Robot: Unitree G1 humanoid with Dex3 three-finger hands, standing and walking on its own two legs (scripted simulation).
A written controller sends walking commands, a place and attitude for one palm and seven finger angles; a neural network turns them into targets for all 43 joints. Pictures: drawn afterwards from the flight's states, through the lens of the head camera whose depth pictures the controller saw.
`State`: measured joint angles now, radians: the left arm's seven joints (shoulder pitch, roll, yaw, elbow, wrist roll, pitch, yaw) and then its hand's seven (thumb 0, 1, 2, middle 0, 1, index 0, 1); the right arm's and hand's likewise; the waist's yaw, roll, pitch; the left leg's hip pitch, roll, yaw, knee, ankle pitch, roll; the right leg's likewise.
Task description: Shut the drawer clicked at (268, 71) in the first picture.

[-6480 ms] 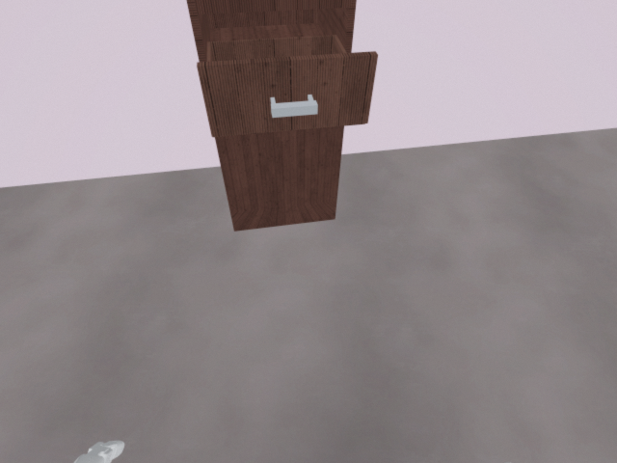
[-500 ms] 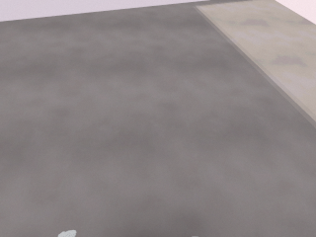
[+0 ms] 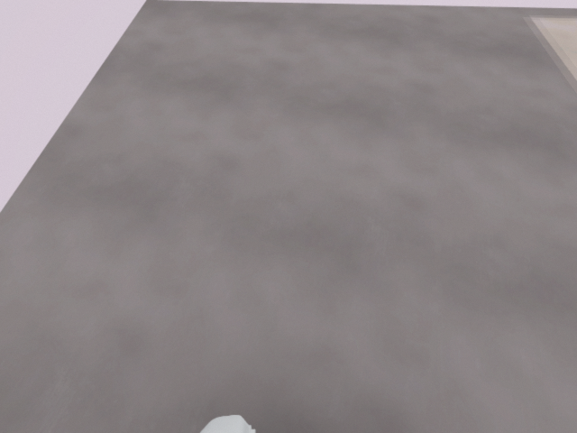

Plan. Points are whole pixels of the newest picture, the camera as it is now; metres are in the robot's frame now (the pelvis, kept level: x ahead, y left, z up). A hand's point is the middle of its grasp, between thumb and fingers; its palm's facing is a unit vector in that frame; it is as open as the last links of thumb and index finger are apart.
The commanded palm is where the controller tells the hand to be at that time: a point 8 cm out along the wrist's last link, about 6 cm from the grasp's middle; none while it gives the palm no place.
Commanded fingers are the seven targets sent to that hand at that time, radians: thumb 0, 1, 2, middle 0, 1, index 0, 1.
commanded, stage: turn to face it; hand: left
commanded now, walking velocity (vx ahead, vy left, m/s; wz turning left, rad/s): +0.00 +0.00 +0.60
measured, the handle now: out of the picture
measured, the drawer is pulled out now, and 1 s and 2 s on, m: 0.30 0.30 0.30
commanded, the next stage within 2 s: none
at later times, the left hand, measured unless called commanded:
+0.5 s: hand out of the picture +0.11 +0.24 -0.14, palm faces +0.28 -0.92 -0.27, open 7.4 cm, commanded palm none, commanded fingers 0.00 0.90 0.90 -0.20 -0.30 -0.20 -0.30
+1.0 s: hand out of the picture -0.08 +0.19 -0.17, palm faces +0.60 -0.75 -0.27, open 7.4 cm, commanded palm none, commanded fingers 0.00 0.90 0.90 -0.20 -0.30 -0.20 -0.30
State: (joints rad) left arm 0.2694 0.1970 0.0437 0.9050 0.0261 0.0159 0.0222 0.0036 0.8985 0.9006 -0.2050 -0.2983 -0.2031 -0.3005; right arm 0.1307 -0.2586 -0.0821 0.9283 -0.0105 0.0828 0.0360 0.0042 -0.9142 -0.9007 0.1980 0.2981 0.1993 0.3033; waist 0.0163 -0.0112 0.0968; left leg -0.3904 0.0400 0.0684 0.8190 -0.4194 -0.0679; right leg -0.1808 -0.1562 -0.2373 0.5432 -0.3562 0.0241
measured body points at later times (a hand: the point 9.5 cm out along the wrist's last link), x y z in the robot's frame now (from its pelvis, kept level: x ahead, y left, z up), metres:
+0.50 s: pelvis +0.02 +0.01 +0.00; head +0.07 +0.01 +0.45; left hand +0.09 +0.29 -0.12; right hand +0.15 -0.22 -0.15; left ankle -0.01 +0.12 -0.74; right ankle +0.06 -0.12 -0.71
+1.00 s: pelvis +0.02 +0.00 +0.00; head +0.05 +0.02 +0.44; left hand -0.11 +0.23 -0.15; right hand +0.27 -0.15 -0.14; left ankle -0.04 +0.10 -0.71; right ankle +0.06 -0.11 -0.74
